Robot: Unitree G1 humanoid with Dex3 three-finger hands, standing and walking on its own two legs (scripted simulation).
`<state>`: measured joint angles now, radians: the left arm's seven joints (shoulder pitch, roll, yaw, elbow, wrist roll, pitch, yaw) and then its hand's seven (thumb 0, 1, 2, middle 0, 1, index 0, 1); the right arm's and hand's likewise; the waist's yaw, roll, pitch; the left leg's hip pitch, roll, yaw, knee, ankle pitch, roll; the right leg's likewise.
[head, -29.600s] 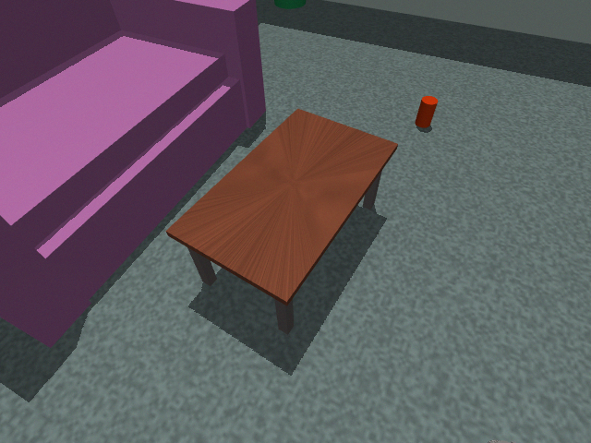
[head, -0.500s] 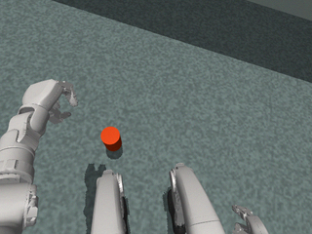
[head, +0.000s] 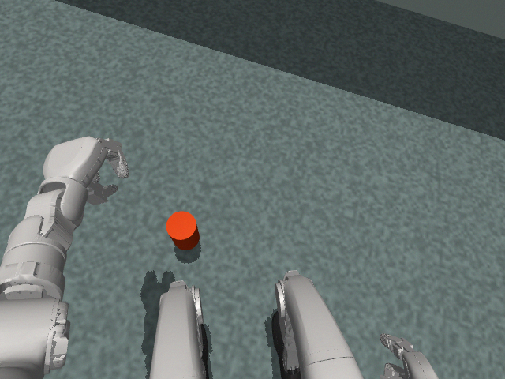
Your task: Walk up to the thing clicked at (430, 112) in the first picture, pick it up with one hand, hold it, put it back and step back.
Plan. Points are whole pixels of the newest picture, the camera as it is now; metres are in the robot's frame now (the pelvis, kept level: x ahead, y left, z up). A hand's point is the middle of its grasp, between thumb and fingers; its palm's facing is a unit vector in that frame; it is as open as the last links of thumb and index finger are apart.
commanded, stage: go down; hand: left
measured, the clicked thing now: (184, 231) +0.46 +0.14 -0.51
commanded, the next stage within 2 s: withdraw in 0.92 s
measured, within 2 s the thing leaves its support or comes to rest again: neither
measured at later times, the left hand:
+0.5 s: hand (97, 177) +0.45 +0.24 -0.07, palm faces -0.31 -0.28 -0.91, open 7.3 cm
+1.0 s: hand (94, 177) +0.45 +0.24 -0.06, palm faces -0.30 -0.26 -0.92, open 8.9 cm
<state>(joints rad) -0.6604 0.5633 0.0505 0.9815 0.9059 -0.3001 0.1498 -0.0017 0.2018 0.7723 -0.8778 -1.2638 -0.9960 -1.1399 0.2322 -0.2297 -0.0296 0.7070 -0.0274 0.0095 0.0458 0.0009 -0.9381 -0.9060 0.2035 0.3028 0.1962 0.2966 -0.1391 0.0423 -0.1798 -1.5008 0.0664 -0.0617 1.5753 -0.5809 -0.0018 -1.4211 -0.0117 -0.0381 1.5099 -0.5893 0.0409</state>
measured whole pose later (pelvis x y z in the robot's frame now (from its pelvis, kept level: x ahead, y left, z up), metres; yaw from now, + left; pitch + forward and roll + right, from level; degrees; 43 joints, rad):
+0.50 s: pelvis +0.00 +0.00 +0.00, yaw +0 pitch +29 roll -5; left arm -0.68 0.57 0.05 1.01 0.92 -0.27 0.16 0.00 0.07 0.75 -0.78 -1.13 -0.87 -1.05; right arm 0.25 -0.22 -0.03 0.71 -0.03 0.01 0.04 0.00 -0.94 -0.91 0.20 0.30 0.20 0.30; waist -0.14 0.04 -0.18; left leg -1.49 0.07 -0.06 1.56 -0.58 -0.01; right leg -1.42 -0.01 -0.04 1.50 -0.59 0.04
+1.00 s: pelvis +0.01 +0.00 +0.01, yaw -1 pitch +29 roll -5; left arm -0.65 0.57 0.06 0.97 0.94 -0.26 0.17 0.00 0.01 0.65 -0.66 -0.96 -0.73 -0.88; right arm 0.23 -0.23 -0.03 0.71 -0.02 0.03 0.03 0.00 -0.93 -0.91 0.20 0.30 0.20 0.30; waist -0.14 0.04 -0.17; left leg -1.47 0.07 -0.06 1.56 -0.59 0.00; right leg -1.39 0.00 -0.04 1.48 -0.59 0.04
